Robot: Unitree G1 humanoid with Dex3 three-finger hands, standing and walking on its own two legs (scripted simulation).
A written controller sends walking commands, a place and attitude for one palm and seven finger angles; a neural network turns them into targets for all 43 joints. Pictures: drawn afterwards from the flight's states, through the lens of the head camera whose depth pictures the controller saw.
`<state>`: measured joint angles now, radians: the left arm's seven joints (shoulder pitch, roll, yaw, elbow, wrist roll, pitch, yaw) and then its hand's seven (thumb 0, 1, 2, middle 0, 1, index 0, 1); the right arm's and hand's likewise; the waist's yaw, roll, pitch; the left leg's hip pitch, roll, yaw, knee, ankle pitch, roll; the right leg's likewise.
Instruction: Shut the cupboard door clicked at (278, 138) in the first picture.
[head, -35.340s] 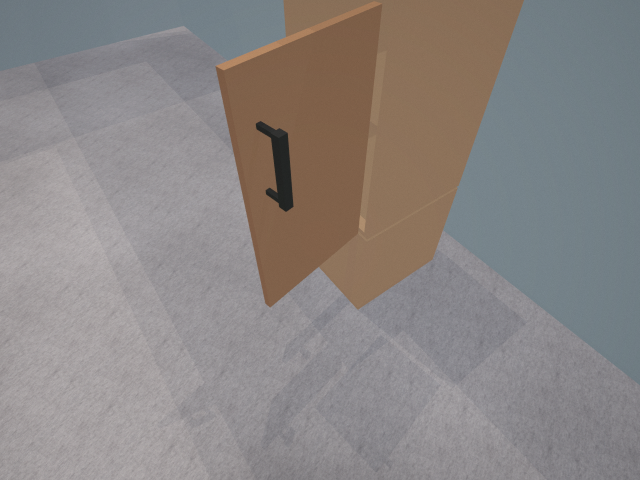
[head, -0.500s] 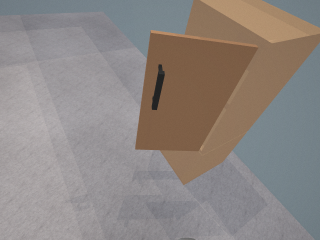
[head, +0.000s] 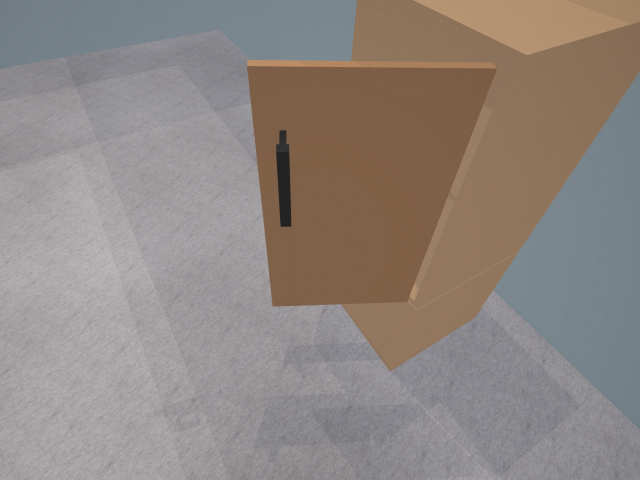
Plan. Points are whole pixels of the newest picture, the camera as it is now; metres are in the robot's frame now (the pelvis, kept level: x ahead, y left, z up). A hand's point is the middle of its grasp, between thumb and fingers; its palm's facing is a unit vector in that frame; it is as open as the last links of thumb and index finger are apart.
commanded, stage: look again from close up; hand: left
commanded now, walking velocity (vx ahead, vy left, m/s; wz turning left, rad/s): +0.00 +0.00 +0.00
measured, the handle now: (284, 180) +0.53 +0.08 +0.07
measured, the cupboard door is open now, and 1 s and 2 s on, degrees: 62 62 62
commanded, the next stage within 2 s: shuffle to correct the standing spot in 0.10 s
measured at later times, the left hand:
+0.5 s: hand out of the picture -0.02 +0.10 -0.19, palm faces +0.09 -0.99 -0.13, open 7.4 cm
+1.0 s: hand out of the picture +0.11 +0.08 -0.19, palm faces +0.14 -0.97 -0.22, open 7.4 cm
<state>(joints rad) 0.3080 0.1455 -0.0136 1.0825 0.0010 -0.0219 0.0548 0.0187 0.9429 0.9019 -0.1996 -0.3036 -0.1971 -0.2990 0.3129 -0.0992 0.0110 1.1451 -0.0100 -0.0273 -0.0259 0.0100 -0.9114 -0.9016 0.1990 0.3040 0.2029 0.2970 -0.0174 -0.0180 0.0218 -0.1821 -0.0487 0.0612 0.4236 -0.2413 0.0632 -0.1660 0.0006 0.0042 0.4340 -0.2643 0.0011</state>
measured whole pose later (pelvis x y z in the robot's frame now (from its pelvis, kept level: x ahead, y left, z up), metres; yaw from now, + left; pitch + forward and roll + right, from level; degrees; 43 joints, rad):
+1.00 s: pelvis +0.08 -0.11 -0.02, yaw +6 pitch +0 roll -1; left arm 0.24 0.18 0.06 0.96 0.02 -0.01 0.01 0.01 0.91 0.90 -0.20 -0.30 -0.20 -0.30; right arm 0.34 -0.16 -0.04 1.12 -0.03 0.02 -0.04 0.01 -0.90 -0.90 0.20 0.30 0.21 0.30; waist -0.01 0.03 0.09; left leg -0.27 0.10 -0.06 0.83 -0.56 -0.03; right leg -0.33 -0.02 -0.08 0.65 -0.30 -0.02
